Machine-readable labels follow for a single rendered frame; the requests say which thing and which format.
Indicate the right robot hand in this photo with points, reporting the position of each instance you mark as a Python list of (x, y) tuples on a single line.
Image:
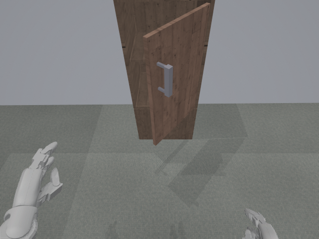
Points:
[(265, 230)]

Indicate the cupboard door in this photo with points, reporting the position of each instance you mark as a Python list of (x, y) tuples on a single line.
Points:
[(179, 43)]

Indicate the left robot hand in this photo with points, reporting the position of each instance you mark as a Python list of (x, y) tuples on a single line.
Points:
[(29, 186)]

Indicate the left robot forearm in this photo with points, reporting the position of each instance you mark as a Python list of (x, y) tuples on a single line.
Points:
[(20, 223)]

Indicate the handle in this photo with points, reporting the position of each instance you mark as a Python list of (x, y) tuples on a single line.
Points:
[(168, 77)]

